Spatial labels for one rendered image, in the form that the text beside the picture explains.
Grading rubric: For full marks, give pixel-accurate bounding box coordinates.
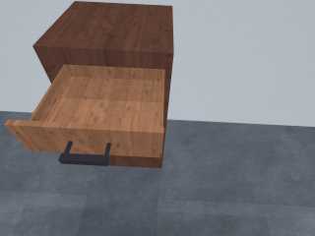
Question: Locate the drawer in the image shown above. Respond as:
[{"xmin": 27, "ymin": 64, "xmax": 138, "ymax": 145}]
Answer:
[{"xmin": 5, "ymin": 64, "xmax": 165, "ymax": 158}]

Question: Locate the handle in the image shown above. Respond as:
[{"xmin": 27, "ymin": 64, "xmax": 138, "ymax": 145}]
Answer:
[{"xmin": 58, "ymin": 141, "xmax": 111, "ymax": 166}]

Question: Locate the cabinet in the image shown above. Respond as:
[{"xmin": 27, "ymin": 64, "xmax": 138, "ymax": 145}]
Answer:
[{"xmin": 32, "ymin": 1, "xmax": 174, "ymax": 168}]

